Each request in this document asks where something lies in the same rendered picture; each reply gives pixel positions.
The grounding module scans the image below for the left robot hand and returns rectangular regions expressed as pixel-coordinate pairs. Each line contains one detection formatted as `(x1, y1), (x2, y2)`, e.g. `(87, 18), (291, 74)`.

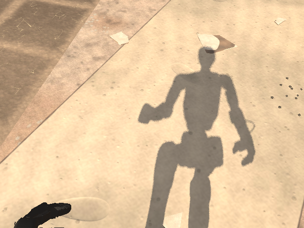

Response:
(13, 202), (71, 228)

